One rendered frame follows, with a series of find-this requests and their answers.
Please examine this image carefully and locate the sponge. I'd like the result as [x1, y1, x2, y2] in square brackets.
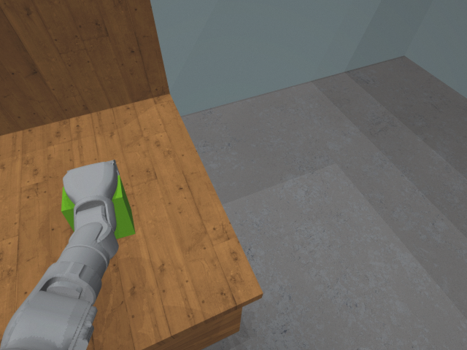
[61, 175, 135, 239]

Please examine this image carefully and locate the table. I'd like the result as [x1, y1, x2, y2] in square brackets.
[0, 0, 263, 350]

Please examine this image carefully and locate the robot left hand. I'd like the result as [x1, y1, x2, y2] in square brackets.
[63, 160, 120, 205]

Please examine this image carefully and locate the robot left upper arm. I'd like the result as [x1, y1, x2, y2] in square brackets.
[1, 290, 98, 350]

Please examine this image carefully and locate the robot left forearm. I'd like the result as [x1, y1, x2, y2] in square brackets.
[0, 196, 119, 350]

